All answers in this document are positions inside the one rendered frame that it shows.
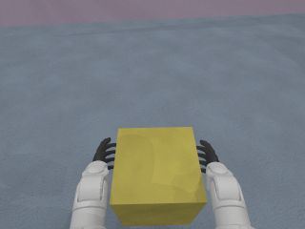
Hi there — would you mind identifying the robot right hand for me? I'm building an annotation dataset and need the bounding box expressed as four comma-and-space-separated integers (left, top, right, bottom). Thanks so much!
196, 139, 219, 174

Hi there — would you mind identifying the robot right forearm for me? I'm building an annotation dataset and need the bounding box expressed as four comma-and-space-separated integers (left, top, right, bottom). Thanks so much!
206, 161, 255, 229

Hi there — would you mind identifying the carton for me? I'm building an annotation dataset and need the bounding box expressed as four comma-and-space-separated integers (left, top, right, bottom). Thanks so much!
110, 127, 208, 226

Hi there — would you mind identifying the robot left hand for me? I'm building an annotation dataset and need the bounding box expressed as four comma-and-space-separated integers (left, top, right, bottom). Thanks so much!
92, 137, 117, 170

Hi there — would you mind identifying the robot left forearm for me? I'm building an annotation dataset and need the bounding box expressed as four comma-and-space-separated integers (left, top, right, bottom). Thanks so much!
70, 160, 110, 229

